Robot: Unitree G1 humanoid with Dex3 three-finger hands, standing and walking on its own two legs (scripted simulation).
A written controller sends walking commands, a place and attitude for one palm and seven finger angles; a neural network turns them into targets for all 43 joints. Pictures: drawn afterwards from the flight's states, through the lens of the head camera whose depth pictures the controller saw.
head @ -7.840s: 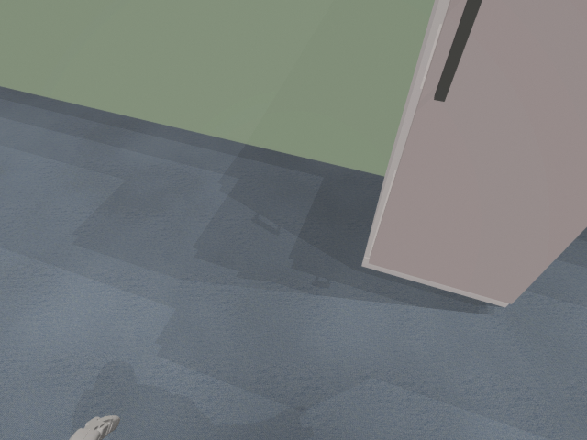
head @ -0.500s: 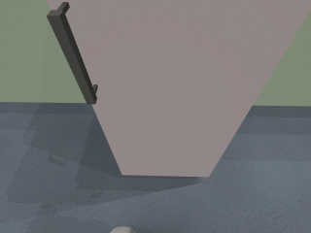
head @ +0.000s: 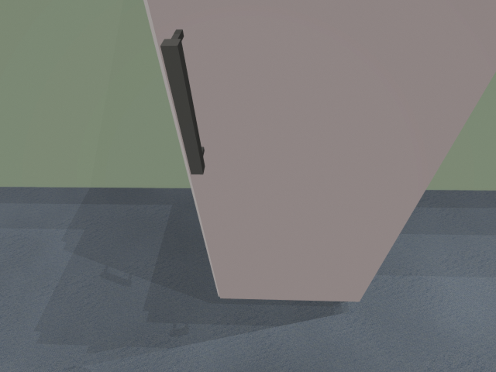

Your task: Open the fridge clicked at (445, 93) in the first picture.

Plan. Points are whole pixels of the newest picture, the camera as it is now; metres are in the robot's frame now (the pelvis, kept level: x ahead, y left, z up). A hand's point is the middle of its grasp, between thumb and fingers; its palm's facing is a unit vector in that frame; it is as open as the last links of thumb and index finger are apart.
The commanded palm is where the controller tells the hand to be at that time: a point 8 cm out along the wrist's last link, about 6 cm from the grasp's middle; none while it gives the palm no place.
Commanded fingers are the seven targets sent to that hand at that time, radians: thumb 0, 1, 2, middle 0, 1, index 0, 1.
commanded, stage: come to a stop and stand still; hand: left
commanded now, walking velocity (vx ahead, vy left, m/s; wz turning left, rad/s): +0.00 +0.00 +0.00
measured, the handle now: (189, 110) +0.48 +0.14 +0.20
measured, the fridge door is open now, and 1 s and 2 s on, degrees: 0 0 0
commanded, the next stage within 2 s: look again from close up in 1.34 s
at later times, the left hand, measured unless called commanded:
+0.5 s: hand out of the picture +0.02 +0.15 -0.16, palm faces -0.01 -0.98 -0.20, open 7.3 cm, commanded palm none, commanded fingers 0.00 0.90 0.90 -0.20 -0.30 -0.20 -0.30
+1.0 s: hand out of the picture +0.07 +0.14 -0.16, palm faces +0.00 -0.98 -0.21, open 7.3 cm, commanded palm none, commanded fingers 0.00 0.90 0.90 -0.20 -0.30 -0.20 -0.30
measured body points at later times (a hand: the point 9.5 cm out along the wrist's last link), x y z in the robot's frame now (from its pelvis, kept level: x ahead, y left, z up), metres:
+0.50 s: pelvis +0.02 -0.01 +0.01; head +0.04 -0.03 +0.46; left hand +0.02 +0.21 -0.14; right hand +0.03 -0.24 -0.15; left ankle +0.05 +0.06 -0.73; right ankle +0.04 -0.14 -0.73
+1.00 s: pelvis +0.05 -0.04 +0.01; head +0.06 -0.05 +0.46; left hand +0.07 +0.19 -0.14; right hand +0.06 -0.26 -0.15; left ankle +0.05 +0.06 -0.73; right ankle +0.04 -0.14 -0.73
